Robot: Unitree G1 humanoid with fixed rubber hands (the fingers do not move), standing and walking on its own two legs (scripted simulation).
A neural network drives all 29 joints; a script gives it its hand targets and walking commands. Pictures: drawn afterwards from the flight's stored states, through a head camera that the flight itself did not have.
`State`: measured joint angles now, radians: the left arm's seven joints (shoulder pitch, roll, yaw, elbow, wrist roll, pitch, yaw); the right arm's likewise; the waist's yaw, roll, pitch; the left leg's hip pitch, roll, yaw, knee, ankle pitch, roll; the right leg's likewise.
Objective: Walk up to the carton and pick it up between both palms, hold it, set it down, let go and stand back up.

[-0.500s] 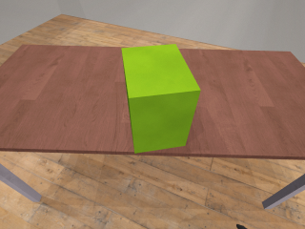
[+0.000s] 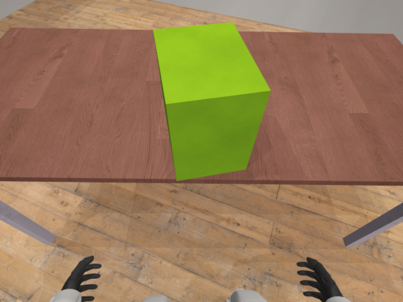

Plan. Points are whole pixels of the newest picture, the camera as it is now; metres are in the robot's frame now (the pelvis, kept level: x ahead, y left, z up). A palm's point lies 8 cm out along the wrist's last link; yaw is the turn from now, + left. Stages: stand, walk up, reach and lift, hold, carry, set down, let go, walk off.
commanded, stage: reach and lift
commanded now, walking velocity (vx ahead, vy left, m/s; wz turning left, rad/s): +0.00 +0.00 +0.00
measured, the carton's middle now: (203, 105) +0.51 +0.00 +0.07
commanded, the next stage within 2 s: none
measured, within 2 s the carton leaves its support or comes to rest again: neither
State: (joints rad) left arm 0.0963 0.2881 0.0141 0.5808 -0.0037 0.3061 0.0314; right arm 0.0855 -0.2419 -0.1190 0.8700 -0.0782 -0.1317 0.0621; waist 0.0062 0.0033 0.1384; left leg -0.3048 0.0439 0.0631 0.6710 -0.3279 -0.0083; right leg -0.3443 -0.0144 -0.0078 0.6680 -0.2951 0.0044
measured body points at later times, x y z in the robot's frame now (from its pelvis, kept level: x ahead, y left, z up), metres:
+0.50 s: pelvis +0.04 -0.02 +0.03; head +0.04 -0.01 +0.48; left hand +0.20 +0.22 -0.04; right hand +0.20 -0.25 -0.04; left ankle +0.01 +0.12 -0.72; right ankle +0.04 -0.12 -0.72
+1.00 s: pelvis +0.04 -0.01 +0.03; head +0.03 +0.00 +0.48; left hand +0.23 +0.17 +0.01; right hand +0.23 -0.26 +0.01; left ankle +0.01 +0.12 -0.72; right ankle +0.04 -0.12 -0.72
